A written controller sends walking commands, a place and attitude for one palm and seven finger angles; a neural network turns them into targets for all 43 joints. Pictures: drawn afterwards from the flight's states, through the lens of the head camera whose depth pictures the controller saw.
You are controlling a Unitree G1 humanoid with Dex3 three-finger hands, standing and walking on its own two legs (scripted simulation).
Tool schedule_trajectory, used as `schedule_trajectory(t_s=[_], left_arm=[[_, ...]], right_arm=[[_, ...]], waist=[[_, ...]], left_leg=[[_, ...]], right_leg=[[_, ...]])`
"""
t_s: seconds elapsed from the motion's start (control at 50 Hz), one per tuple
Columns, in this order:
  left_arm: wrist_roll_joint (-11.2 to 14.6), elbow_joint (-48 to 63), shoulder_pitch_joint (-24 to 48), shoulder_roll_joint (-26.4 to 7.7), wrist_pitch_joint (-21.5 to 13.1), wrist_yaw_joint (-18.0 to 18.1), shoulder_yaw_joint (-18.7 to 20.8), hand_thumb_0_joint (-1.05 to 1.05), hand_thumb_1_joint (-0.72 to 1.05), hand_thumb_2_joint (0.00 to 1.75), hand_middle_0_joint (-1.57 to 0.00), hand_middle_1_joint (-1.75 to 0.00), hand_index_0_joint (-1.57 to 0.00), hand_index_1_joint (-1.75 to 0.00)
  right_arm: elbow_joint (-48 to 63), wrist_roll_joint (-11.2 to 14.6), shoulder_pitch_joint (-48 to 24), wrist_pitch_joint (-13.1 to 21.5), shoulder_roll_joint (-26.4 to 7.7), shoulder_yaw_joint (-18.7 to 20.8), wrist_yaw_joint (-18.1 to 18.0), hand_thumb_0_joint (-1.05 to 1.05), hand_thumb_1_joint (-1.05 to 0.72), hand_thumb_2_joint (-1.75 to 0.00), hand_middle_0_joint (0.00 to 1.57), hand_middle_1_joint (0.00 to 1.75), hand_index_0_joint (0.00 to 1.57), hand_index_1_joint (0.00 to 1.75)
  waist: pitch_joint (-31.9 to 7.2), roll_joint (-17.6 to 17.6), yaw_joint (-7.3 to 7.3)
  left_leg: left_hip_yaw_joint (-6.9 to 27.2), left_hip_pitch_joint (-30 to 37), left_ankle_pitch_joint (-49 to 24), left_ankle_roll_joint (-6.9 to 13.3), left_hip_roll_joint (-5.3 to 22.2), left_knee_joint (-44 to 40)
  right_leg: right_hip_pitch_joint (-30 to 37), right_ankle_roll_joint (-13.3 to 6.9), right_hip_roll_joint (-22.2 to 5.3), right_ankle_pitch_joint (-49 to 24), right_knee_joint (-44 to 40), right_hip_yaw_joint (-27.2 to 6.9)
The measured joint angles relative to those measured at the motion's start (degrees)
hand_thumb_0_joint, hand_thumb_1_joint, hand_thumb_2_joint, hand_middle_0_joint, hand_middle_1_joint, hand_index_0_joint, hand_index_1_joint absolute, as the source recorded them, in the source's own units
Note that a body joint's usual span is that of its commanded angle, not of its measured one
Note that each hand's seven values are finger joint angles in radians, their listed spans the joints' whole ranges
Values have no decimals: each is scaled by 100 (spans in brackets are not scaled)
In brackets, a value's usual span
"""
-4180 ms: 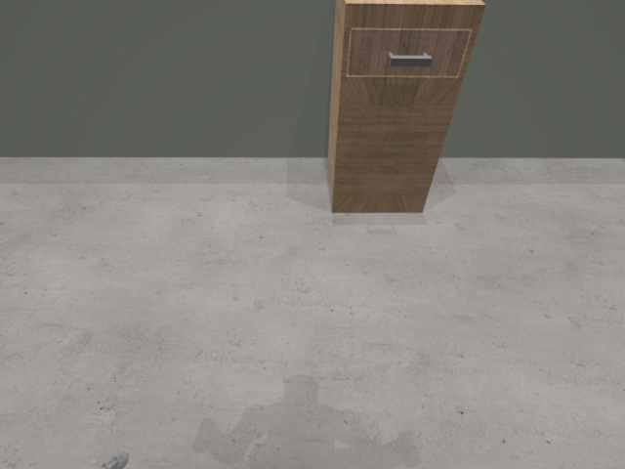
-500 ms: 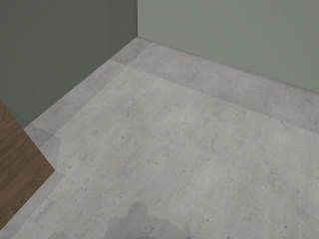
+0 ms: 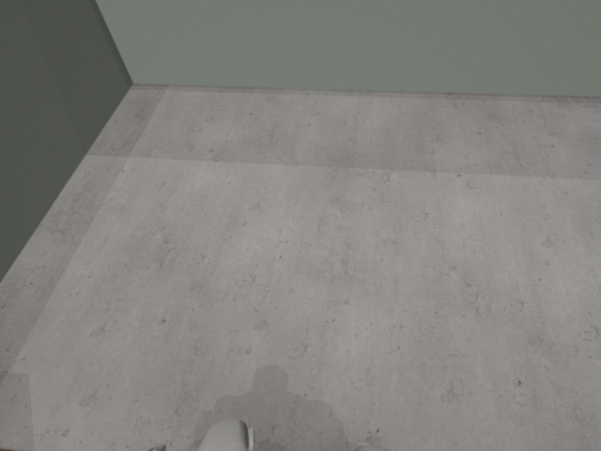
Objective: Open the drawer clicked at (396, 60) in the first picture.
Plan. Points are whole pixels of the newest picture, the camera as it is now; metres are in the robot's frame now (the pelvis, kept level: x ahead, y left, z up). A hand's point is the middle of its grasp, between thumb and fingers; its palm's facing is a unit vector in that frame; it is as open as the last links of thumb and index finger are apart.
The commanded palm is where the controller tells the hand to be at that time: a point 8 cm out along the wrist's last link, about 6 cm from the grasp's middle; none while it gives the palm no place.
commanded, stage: turn to face it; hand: left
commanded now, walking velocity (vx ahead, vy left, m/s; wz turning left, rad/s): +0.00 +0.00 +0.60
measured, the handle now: out of the picture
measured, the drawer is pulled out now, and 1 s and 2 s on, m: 0.00 0.00 0.00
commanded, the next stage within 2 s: none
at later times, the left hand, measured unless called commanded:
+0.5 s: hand out of the picture +0.13 +0.25 -0.17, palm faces +0.18 -0.97 -0.18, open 7.4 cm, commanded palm none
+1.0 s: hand out of the picture +0.09 +0.20 -0.13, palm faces +0.43 -0.85 -0.30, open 7.4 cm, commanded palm none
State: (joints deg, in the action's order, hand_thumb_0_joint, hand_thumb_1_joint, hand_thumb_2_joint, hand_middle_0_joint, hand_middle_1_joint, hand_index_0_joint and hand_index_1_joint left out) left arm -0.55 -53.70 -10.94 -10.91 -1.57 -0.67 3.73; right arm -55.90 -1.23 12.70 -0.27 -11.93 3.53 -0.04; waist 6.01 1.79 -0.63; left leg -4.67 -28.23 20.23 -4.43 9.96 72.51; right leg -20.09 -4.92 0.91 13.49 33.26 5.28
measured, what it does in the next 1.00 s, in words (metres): steps on the spot, turning left: left foot, then right foot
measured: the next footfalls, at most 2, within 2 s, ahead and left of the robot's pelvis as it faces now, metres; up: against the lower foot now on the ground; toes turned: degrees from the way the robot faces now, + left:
left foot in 0.30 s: +0.18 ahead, +0.15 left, +0.00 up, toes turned +11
right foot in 0.86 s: +0.16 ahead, -0.11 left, +0.00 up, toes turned +20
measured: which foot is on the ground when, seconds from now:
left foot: up 0.00-0.28, down 0.30-0.86, up 0.88-1.00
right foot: down 0.00-0.32, up 0.34-0.84, down 0.86-1.00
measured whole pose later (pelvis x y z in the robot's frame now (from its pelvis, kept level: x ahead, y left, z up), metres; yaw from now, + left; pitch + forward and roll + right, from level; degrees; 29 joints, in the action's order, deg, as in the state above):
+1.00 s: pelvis +0.09 -0.02 +0.01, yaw +26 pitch +0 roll +2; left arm -0.7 -51.6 -11.3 -10.2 2.2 1.6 2.4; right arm -53.7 -1.6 13.8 -4.6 -15.6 6.7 1.2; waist 1.5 2.5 -2.3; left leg 1.2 -33.0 19.7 -3.1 -2.2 62.8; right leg -11.0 -0.9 -3.6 16.4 27.8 5.0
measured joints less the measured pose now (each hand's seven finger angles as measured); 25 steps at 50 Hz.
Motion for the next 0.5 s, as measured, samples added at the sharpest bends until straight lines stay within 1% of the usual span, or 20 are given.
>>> schedule_trajectory(t_s=[0.06, 0.12, 0.18, 0.24, 0.28, 0.3, 0.32, 0.34, 0.36, 0.38, 0.42, 0.46, 0.5], left_arm=[[-31, -152, -182, 66, -15, 26, -47, 0, 90, 90, -20, -30, -20, -30], [-38, -282, -283, 151, -30, 61, -102, 0, 90, 90, -20, -30, -20, -30], [-48, -406, -319, 203, -34, 120, -154, 0, 91, 90, -20, -30, -20, -30], [-50, -471, -310, 185, -18, 156, -181, 1, 92, 90, -20, -30, -20, -30], [-37, -477, -303, 168, 11, 179, -180, 1, 92, 90, -20, -30, -20, -30], [-26, -473, -306, 155, 33, 188, -174, 1, 92, 90, -20, -30, -20, -30], [-8, -478, -286, 117, 69, 200, -156, 1, 92, 90, -20, -30, -20, -30], [15, -470, -259, 88, 116, 214, -138, 1, 92, 90, -20, -30, -20, -30], [25, -451, -240, 72, 163, 225, -124, 0, 92, 90, -20, -30, -20, -30], [20, -446, -215, 61, 208, 230, -113, 0, 92, 90, -20, -30, -20, -30], [-6, -445, -143, 44, 293, 205, -77, 0, 92, 90, -20, -30, -20, -30], [-22, -415, -60, 9, 337, 168, -34, 0, 91, 90, -20, -30, -20, -30], [-27, -355, 3, -43, 358, 152, 9, 0, 91, 90, -20, -30, -20, -30]], right_arm=[[205, -16, -334, 34, 4, -20, -14, 0, -91, -90, 20, 30, 20, 30], [263, -7, -505, 54, 17, -48, -23, 0, -91, -90, 20, 30, 20, 30], [162, 36, -494, 42, 74, -89, -19, 0, -91, -90, 20, 30, 19, 30], [-17, 65, -353, 18, 167, -145, -6, 0, -91, -90, 20, 30, 19, 30], [-117, 56, -229, 3, 228, -179, 12, 0, -91, -90, 20, 30, 19, 30], [-156, 46, -168, 1, 256, -192, 24, 0, -91, -90, 20, 30, 20, 30], [-195, 30, -134, -3, 311, -202, 31, 0, -91, -90, 20, 30, 20, 30], [-194, 25, -124, -11, 347, -193, 26, 0, -91, -90, 20, 30, 20, 30], [-173, 17, -135, -21, 355, -192, 18, 0, -92, -90, 20, 30, 20, 30], [-153, 9, -154, -25, 350, -193, 0, -1, -92, -90, 20, 30, 20, 30], [-89, 1, -166, -33, 322, -176, -36, -1, -93, -90, 20, 30, 20, 30], [-40, 2, -149, -38, 288, -162, -50, -1, -92, -90, 20, 30, 20, 30], [-17, 9, -106, -47, 262, -147, -49, -1, -92, -90, 20, 30, 20, 30]], waist=[[-143, 18, 0], [-281, 64, 0], [-413, 67, 10], [-504, 6, 57], [-529, -54, 84], [-536, -101, 89], [-528, -225, 88], [-494, -331, 114], [-446, -383, 141], [-395, -402, 144], [-298, -378, 97], [-213, -338, 57], [-167, -305, 30]], left_leg=[[125, -424, -272, -32, -52, -511], [200, -571, -499, -24, -133, -1049], [160, -336, -622, 7, -238, -1922], [62, 134, -684, 75, -375, -2847], [-27, 511, -918, 130, -466, -3408], [-51, 697, -953, 284, -528, -3642], [-57, 752, -735, 497, -646, -3671], [-74, 743, -595, 647, -743, -3611], [-101, 738, -530, 743, -794, -3584], [-117, 751, -536, 800, -829, -3625], [-85, 785, -675, 841, -901, -3830], [-17, 823, -836, 878, -976, -4088], [63, 853, -992, 894, -1041, -4326]], right_leg=[[295, 16, 94, -106, -433, -147], [575, 67, 146, -91, -692, -181], [878, 131, 158, 31, -825, -100], [1151, 220, 134, 264, -791, 86], [1265, 304, 92, 504, -607, 242], [1269, 357, 45, 666, -423, 314], [1209, 420, -78, 835, -167, 358], [1070, 521, -189, 1056, 213, 345], [857, 614, -237, 1410, 726, 258], [618, 679, -257, 1635, 1269, 154], [161, 759, -297, 1665, 2160, -17], [-203, 824, -354, 1426, 2659, -171], [-451, 883, -415, 1176, 2846, -313]])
